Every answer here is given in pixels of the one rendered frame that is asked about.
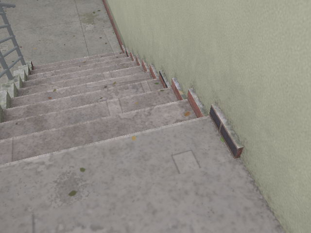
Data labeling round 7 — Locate stairs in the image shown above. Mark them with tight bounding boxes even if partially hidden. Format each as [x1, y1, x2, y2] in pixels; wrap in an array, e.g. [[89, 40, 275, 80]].
[[0, 50, 197, 165]]

